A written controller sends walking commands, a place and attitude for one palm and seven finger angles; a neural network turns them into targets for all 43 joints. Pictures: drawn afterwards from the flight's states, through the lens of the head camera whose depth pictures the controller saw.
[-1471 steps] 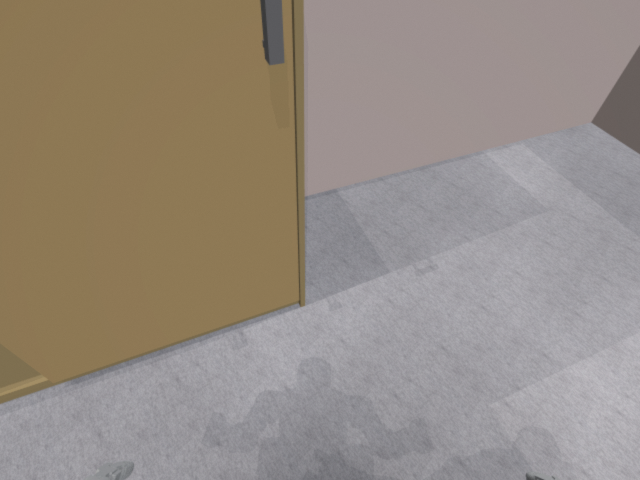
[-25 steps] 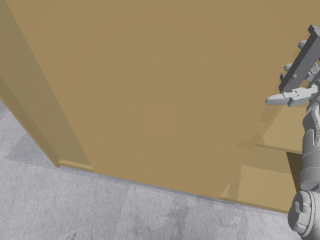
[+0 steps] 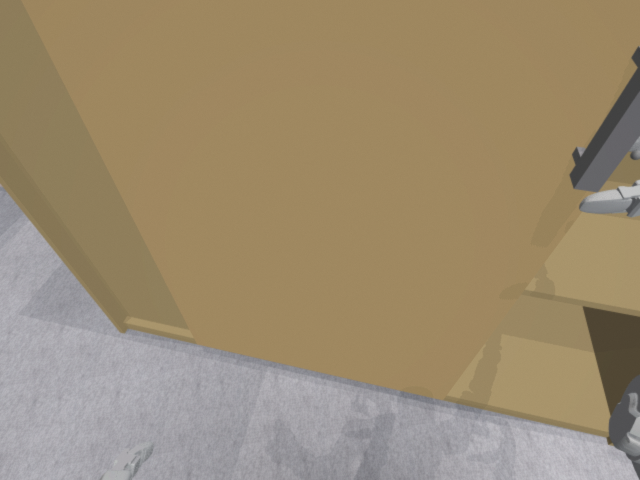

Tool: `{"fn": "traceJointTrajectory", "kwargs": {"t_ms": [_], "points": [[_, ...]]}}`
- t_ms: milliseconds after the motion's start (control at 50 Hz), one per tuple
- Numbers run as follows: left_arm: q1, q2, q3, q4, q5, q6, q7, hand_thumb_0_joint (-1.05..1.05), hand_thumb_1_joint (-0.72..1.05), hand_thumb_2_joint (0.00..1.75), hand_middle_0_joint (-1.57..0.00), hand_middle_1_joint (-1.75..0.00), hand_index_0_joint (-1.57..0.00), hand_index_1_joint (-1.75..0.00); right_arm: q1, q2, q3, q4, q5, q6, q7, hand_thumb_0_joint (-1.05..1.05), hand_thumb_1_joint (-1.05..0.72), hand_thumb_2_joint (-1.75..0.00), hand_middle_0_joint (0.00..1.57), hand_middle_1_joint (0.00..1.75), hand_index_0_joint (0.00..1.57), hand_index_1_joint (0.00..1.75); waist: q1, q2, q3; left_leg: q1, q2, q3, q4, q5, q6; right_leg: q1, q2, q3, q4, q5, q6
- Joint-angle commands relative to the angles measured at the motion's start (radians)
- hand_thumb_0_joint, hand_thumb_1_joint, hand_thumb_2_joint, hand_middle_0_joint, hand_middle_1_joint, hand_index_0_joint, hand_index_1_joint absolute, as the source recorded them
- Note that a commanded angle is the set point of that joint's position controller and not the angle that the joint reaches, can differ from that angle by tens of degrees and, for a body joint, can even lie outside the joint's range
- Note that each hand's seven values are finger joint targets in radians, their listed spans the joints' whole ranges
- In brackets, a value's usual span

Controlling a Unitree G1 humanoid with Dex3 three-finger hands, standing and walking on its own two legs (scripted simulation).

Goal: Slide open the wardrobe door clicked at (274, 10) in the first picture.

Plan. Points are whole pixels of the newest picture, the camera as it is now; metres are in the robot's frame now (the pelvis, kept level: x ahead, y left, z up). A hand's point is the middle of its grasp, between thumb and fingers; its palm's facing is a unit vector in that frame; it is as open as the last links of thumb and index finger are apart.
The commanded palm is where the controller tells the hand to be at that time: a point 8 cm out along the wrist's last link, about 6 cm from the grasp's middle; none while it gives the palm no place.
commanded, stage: slip the hand off the handle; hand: right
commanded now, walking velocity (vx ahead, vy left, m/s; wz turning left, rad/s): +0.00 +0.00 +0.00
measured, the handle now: (613, 121) +0.47 -0.27 +0.24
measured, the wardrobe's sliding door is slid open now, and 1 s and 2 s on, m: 0.49 0.49 0.49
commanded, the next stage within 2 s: draw the hand back to the body in 0.78 s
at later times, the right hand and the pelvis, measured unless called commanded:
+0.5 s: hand out of the picture +0.36 -0.33 +0.22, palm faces +0.32 +0.94 -0.09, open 14.6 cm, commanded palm +0.31 -0.36 +0.22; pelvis +0.00 -0.01 +0.00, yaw -1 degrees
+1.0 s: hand out of the picture +0.30 -0.30 +0.22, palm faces +0.24 +0.97 -0.03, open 14.7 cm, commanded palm +0.25 -0.34 +0.22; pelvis +0.00 -0.01 +0.01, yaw -3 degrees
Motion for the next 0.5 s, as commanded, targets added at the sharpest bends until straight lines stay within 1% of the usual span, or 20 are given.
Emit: {"fn": "traceJointTrajectory", "kwargs": {"t_ms": [0,20,40,60,80,100,140,160,180,200,220,260,280,320,360,380,400,420,460,480], "points": [[0.028,0.156,0.056,-0.104,-0.006,-0.032,0.02,0.0,0.9,0.9,-0.2,-0.3,-0.2,-0.3,-0.429,-0.473,-0.16,-0.126,0.006,-0.063,-0.035,0.0,0.55,-0.2,0.25,1.15,0.25,1.15,-0.027,-0.018,-0.265,-0.035,-0.008,-0.07,-0.11,0.243,-0.02,0.188,0.063,0.029,-0.016,0.089,-0.057],[0.034,0.157,0.056,-0.106,-0.008,-0.029,0.022,0.0,0.9,0.9,-0.2,-0.3,-0.2,-0.3,-0.414,-0.486,-0.17,-0.109,0.008,-0.068,-0.027,0.0,0.55,-0.2,0.25,1.15,0.25,1.15,-0.029,-0.011,-0.259,-0.038,-0.01,-0.068,-0.109,0.232,-0.02,0.179,0.062,0.029,-0.017,0.081,-0.056],[0.033,0.158,0.056,-0.107,-0.006,-0.029,0.023,0.0,0.9,0.9,-0.2,-0.3,-0.2,-0.3,-0.429,-0.487,-0.167,-0.111,0.007,-0.075,-0.02,0.0,0.55,-0.2,0.25,1.15,0.25,1.15,-0.028,-0.024,-0.258,-0.042,-0.01,-0.066,-0.107,0.226,-0.019,0.176,0.064,0.03,-0.017,0.077,-0.054],[0.042,0.158,0.058,-0.11,-0.006,-0.029,0.023,0.0,0.9,0.9,-0.2,-0.3,-0.2,-0.3,-0.409,-0.488,-0.175,-0.101,0.014,-0.08,-0.016,0.0,0.55,-0.2,0.25,1.15,0.25,1.15,-0.028,0.003,-0.258,-0.039,-0.011,-0.064,-0.107,0.228,-0.021,0.173,0.063,0.028,-0.011,0.078,-0.059],[0.039,0.16,0.058,-0.116,-0.007,-0.029,0.021,0.0,0.9,0.9,-0.2,-0.3,-0.2,-0.3,-0.399,-0.499,-0.184,-0.125,0.016,-0.086,-0.01,0.0,0.55,-0.2,0.25,1.15,0.25,1.15,-0.038,-0.028,-0.275,-0.038,-0.013,-0.066,-0.103,0.222,-0.02,0.175,0.063,0.03,-0.014,0.076,-0.057],[0.035,0.156,0.059,-0.126,-0.007,-0.032,0.019,0.0,0.9,0.9,-0.2,-0.3,-0.2,-0.3,-0.353,-0.485,-0.187,-0.137,0.021,-0.087,-0.007,0.0,0.55,-0.2,0.25,1.15,0.25,1.15,-0.048,-0.033,-0.285,-0.029,-0.015,-0.066,-0.098,0.23,-0.019,0.179,0.065,0.028,-0.014,0.081,-0.058],[0.031,0.157,0.062,-0.137,-0.006,-0.034,0.016,0.0,0.9,0.9,-0.2,-0.3,-0.2,-0.3,-0.311,-0.484,-0.194,-0.191,0.027,-0.092,0.001,0.0,0.55,-0.2,0.25,1.15,0.25,1.15,-0.054,-0.059,-0.305,-0.029,-0.019,-0.065,-0.094,0.235,-0.016,0.196,0.065,0.027,-0.014,0.088,-0.058],[0.04,0.159,0.064,-0.142,-0.007,-0.033,0.014,0.0,0.9,0.9,-0.2,-0.3,-0.2,-0.3,-0.266,-0.472,-0.194,-0.2,0.038,-0.095,0.005,0.0,0.55,-0.2,0.25,1.15,0.25,1.15,-0.058,-0.024,-0.312,-0.009,-0.02,-0.062,-0.091,0.249,-0.016,0.194,0.064,0.027,-0.009,0.098,-0.061],[0.027,0.16,0.065,-0.147,-0.01,-0.036,0.012,0.0,0.9,0.9,-0.2,-0.3,-0.2,-0.3,-0.259,-0.469,-0.193,-0.244,0.042,-0.099,0.011,0.0,0.55,-0.2,0.25,1.15,0.25,1.15,-0.055,-0.042,-0.304,-0.02,-0.021,-0.068,-0.091,0.256,-0.019,0.196,0.064,0.023,-0.009,0.094,-0.062],[0.024,0.158,0.065,-0.153,-0.009,-0.039,0.009,0.0,0.9,0.9,-0.2,-0.3,-0.2,-0.3,-0.226,-0.451,-0.187,-0.275,0.049,-0.099,0.017,0.0,0.55,-0.2,0.25,1.15,0.25,1.15,-0.06,-0.046,-0.31,-0.014,-0.023,-0.066,-0.088,0.263,-0.018,0.204,0.065,0.026,-0.011,0.101,-0.061],[0.019,0.158,0.068,-0.154,-0.012,-0.039,0.01,0.0,0.9,0.9,-0.2,-0.3,-0.2,-0.3,-0.207,-0.429,-0.169,-0.308,0.052,-0.098,0.027,0.0,0.55,-0.2,0.25,1.15,0.25,1.15,-0.053,-0.056,-0.311,-0.027,-0.027,-0.061,-0.089,0.261,-0.016,0.223,0.063,0.026,-0.013,0.105,-0.062],[0.007,0.154,0.067,-0.165,-0.018,-0.046,0.011,0.0,0.9,0.9,-0.2,-0.3,-0.2,-0.3,-0.179,-0.375,-0.134,-0.393,0.079,-0.096,0.047,0.0,0.55,-0.2,0.25,1.15,0.25,1.15,-0.049,-0.077,-0.307,-0.028,-0.027,-0.059,-0.096,0.262,-0.013,0.249,0.061,0.025,-0.008,0.112,-0.064],[0.0,0.157,0.067,-0.16,-0.02,-0.048,0.013,0.0,0.9,0.9,-0.2,-0.3,-0.2,-0.3,-0.161,-0.391,-0.155,-0.408,0.09,-0.085,0.054,0.0,0.55,-0.2,0.25,1.15,0.25,1.15,-0.049,-0.081,-0.293,-0.046,-0.03,-0.062,-0.104,0.245,-0.015,0.252,0.061,0.03,-0.011,0.096,-0.066],[-0.013,0.153,0.062,-0.156,-0.027,-0.054,0.022,0.0,0.9,0.9,-0.2,-0.3,-0.2,-0.3,-0.144,-0.348,-0.126,-0.419,0.112,-0.062,0.072,0.0,0.55,-0.2,0.25,1.15,0.25,1.15,-0.04,-0.073,-0.241,-0.076,-0.032,-0.055,-0.12,0.194,-0.016,0.251,0.059,0.038,-0.025,0.056,-0.064],[-0.024,0.15,0.058,-0.156,-0.031,-0.065,0.031,0.0,0.9,0.9,-0.2,-0.3,-0.2,-0.3,-0.154,-0.302,-0.09,-0.457,0.132,-0.038,0.083,0.0,0.55,-0.2,0.25,1.15,0.25,1.15,-0.033,-0.086,-0.209,-0.102,-0.032,-0.046,-0.134,0.146,-0.012,0.269,0.058,0.046,-0.03,0.03,-0.064],[-0.035,0.152,0.056,-0.153,-0.03,-0.071,0.033,0.0,0.9,0.9,-0.2,-0.3,-0.2,-0.3,-0.167,-0.32,-0.107,-0.483,0.138,-0.028,0.079,0.0,0.55,-0.2,0.25,1.15,0.25,1.15,-0.036,-0.099,-0.212,-0.108,-0.031,-0.049,-0.138,0.14,-0.011,0.276,0.059,0.055,-0.034,0.025,-0.063],[-0.041,0.148,0.054,-0.154,-0.03,-0.075,0.036,0.0,0.9,0.9,-0.2,-0.3,-0.2,-0.3,-0.142,-0.308,-0.102,-0.491,0.136,-0.015,0.075,0.0,0.55,-0.2,0.25,1.15,0.25,1.15,-0.04,-0.101,-0.211,-0.11,-0.034,-0.04,-0.134,0.127,-0.008,0.281,0.059,0.063,-0.042,0.018,-0.06],[-0.054,0.143,0.051,-0.16,-0.03,-0.082,0.038,0.0,0.9,0.9,-0.2,-0.3,-0.2,-0.3,-0.144,-0.284,-0.083,-0.527,0.138,-0.007,0.068,0.0,0.55,-0.2,0.25,1.15,0.25,1.15,-0.041,-0.121,-0.216,-0.113,-0.032,-0.039,-0.135,0.123,-0.006,0.294,0.061,0.064,-0.045,0.015,-0.058],[-0.066,0.138,0.044,-0.165,-0.027,-0.095,0.039,0.0,0.9,0.9,-0.2,-0.3,-0.2,-0.3,-0.131,-0.269,-0.079,-0.594,0.139,0.0,0.048,0.0,0.55,-0.2,0.25,1.15,0.25,1.15,-0.049,-0.121,-0.228,-0.099,-0.032,-0.031,-0.131,0.133,0.0,0.312,0.062,0.071,-0.046,0.031,-0.057],[-0.072,0.138,0.045,-0.165,-0.023,-0.099,0.037,0.0,0.9,0.9,-0.2,-0.3,-0.2,-0.3,-0.108,-0.294,-0.112,-0.615,0.136,0.003,0.035,0.0,0.55,-0.2,0.25,1.15,0.25,1.15,-0.057,-0.125,-0.249,-0.086,-0.032,-0.027,-0.125,0.147,0.002,0.32,0.06,0.079,-0.048,0.05,-0.053]]}}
